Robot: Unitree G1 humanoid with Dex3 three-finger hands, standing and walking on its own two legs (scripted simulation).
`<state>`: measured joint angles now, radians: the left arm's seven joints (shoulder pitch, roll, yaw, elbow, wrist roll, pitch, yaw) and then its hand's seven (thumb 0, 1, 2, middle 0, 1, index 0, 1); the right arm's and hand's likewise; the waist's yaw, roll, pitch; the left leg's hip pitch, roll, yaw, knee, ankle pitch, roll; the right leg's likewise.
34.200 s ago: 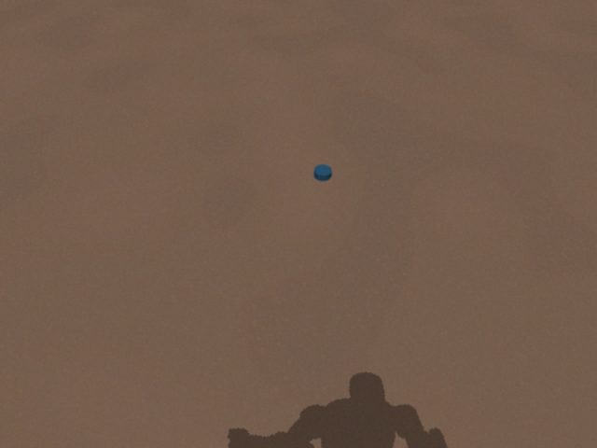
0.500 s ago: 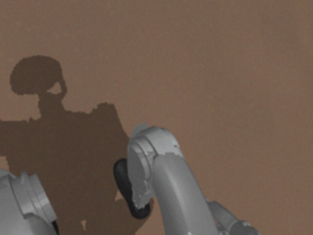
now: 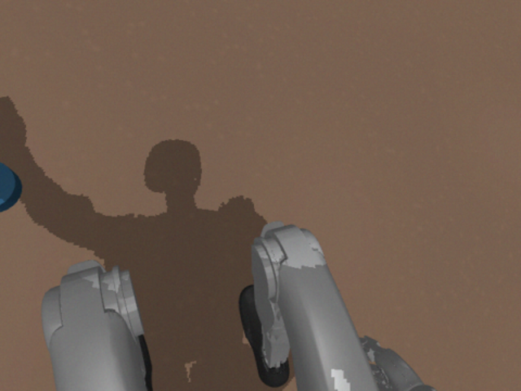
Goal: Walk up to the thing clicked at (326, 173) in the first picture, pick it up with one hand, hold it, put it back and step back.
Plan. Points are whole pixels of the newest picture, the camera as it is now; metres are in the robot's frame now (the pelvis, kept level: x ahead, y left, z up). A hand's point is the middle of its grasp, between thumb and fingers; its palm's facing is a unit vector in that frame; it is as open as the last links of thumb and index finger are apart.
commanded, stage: withdraw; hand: left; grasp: from above
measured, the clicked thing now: out of the picture +0.47 +0.37 -0.31
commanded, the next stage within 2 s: home in 0.40 s
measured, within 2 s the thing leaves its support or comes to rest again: neither
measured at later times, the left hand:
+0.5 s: hand out of the picture +0.47 +0.36 -0.16, palm faces -0.39 -0.08 -0.92, open 13.9 cm
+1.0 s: hand out of the picture +0.33 +0.34 +0.01, palm faces -0.26 -0.56 -0.79, open 8.7 cm
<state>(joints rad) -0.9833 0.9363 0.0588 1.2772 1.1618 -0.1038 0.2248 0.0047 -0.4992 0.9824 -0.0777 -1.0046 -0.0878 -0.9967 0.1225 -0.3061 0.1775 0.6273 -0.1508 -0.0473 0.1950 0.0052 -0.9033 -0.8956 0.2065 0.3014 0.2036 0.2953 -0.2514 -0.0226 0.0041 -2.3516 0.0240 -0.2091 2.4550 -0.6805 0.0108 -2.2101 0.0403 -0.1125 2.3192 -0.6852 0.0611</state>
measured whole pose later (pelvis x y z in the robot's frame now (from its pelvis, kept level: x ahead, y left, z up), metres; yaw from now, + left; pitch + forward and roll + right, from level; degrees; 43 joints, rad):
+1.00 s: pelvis +0.00 +0.00 +0.12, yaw +6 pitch +34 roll -8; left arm -0.40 0.62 0.10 0.56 0.60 0.02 -0.03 0.01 0.64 0.84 -0.20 -0.34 -0.21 -0.34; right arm 0.12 -0.29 0.00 0.60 0.00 0.05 0.06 0.01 -0.90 -0.90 0.21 0.30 0.20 0.29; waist -0.08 0.03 -0.16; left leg -2.02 0.03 -0.11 2.06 -0.64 0.01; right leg -1.92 0.01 -0.05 1.98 -0.66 0.05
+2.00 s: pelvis +0.08 +0.00 +0.39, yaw +13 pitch +10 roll -3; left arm 0.52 0.22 0.04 -0.14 -0.07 0.47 0.02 0.01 0.91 0.89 -0.20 -0.30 -0.20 -0.30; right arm 0.28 -0.22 0.04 0.51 0.01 -0.23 -0.19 0.02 -0.90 -0.90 0.21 0.30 0.20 0.29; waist -0.04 0.06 -0.18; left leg -0.72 0.03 -0.06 1.02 -0.47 -0.01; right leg -0.65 -0.01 -0.05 0.95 -0.48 0.02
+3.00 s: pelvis +0.08 +0.00 +0.39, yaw +13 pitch +9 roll -3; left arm 0.50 0.22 0.03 -0.13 -0.06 0.46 0.01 0.02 0.91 0.89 -0.20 -0.30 -0.20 -0.30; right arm 0.28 -0.22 0.04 0.55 0.00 -0.25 -0.19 0.02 -0.90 -0.90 0.21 0.30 0.21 0.30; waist -0.03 0.05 -0.15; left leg -0.71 0.03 -0.05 1.02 -0.48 -0.01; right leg -0.64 -0.01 -0.05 0.96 -0.48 0.03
